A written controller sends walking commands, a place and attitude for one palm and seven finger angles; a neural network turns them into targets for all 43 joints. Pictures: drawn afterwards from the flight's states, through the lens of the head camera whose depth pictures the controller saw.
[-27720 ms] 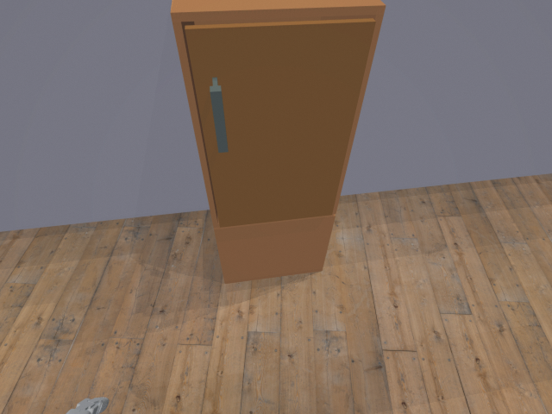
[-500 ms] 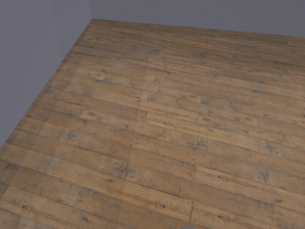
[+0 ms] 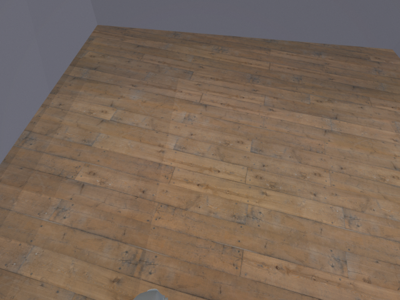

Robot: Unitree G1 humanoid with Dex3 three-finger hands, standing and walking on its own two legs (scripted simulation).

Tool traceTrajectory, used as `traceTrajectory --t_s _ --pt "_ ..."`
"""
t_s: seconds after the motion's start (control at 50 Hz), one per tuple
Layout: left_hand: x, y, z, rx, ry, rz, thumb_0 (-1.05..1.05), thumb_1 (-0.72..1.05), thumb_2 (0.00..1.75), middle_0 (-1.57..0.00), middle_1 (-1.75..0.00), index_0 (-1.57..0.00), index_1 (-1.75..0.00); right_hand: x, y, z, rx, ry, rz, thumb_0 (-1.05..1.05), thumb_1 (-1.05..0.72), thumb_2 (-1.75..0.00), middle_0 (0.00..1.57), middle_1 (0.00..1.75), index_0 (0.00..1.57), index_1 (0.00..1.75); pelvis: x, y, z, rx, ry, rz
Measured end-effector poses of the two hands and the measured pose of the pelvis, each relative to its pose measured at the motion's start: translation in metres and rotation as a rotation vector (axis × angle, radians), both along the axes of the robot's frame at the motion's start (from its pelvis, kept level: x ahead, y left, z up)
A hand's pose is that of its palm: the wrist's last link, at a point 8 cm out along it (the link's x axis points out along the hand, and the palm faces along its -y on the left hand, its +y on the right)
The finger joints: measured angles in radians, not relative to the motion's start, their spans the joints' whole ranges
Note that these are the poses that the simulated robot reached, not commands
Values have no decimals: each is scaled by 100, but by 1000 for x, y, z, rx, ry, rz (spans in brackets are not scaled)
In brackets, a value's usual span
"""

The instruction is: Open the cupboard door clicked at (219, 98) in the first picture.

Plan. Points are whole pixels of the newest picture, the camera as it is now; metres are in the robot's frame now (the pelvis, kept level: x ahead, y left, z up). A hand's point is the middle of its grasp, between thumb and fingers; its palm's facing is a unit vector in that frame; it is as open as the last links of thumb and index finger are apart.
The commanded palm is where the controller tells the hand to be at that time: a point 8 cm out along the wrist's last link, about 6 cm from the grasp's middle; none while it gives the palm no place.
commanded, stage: turn to face it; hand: left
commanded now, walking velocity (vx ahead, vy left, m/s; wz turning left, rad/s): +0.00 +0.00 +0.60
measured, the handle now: out of the picture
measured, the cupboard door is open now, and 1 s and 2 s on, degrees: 45 45 45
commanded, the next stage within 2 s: none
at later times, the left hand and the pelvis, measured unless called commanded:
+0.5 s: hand out of the picture +0.13 +0.17 -0.15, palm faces +0.29 -0.91 -0.30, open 7.4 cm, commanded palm none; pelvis +0.09 -0.06 -0.01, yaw +17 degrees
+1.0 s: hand out of the picture +0.08 +0.16 -0.17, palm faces +0.59 -0.76 -0.27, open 7.4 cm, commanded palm none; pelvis +0.13 -0.07 -0.01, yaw +36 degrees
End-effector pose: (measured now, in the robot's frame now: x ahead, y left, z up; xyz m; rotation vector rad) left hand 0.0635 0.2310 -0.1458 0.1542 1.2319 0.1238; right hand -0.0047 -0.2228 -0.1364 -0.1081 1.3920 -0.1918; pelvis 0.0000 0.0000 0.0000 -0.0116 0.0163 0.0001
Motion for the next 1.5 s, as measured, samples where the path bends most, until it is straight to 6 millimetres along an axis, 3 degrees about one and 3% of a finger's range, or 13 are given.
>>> traceTrajectory --t_s 0.12,0.3,0.42,0.5,0.58,0.7,0.78,0.9,1.02,1.14,1.3,1.44,1.5 --pt "15 15 -23 -11 49 77 0 93 90 -20 -30 -20 -30 83 -4 -7 -60 -90 99 1 -94 -90 20 30 20 29 36 10 -18 -8 1 54" --pt "58 14 8 34 -43 162 0 91 90 -19 -30 -20 -30 157 -22 5 -54 -131 223 0 -92 -90 20 30 20 29 62 -11 -2 -12 25 150" --pt "67 -3 20 108 -112 213 0 91 90 -19 -30 -20 -30 203 -54 -11 -26 -142 279 0 -91 -90 20 30 20 29 81 -44 -11 18 32 232" --pt "49 -18 27 130 -76 271 0 91 90 -20 -30 -20 -30 239 -68 -10 -26 -139 334 0 -91 -90 20 30 20 29 92 -56 -7 29 22 293" --pt "25 -35 30 114 -8 335 0 91 90 -20 -30 -20 -30 274 -65 1 -19 -154 400 0 -91 -90 20 30 20 29 104 -63 2 55 28 349" --pt "-18 -52 18 67 72 449 0 90 90 -20 -30 -20 -30 327 -30 8 -2 -195 546 1 -92 -90 19 30 19 29 114 -62 1 62 28 432" --pt "-48 -50 -3 38 120 533 0 90 90 -20 -30 -21 -30 357 3 5 -2 -272 643 0 -91 -90 20 30 19 29 117 -52 -15 32 23 491" --pt "-48 -39 -2 61 112 620 1 91 90 -20 -30 -20 -30 362 18 8 -6 -262 719 0 -91 -90 20 30 20 29 123 -57 -11 25 11 564" --pt "-14 -38 17 105 -4 648 0 91 90 -19 -30 -20 -30 362 4 -1 11 -182 748 0 -91 -90 20 30 20 29 138 -71 -6 8 10 632" --pt "5 -59 24 159 -72 680 0 91 90 -20 -30 -20 -30 383 -14 -19 24 -132 769 0 -91 -90 20 30 20 29 156 -89 -13 24 9 717" --pt "-11 -99 20 77 -28 788 0 90 90 -20 -30 -20 -30 410 9 3 22 -132 874 1 -91 -90 20 30 20 29 167 -91 1 50 22 830" --pt "-60 -111 -10 22 20 934 0 90 90 -20 -30 -21 -30 426 60 3 17 -216 1024 0 -91 -90 20 30 20 29 160 -79 -16 19 22 930" --pt "-74 -111 -8 32 56 983 0 90 90 -20 -30 -20 -30 426 68 7 12 -226 1062 0 -91 -90 20 30 20 29 161 -80 -13 11 20 962"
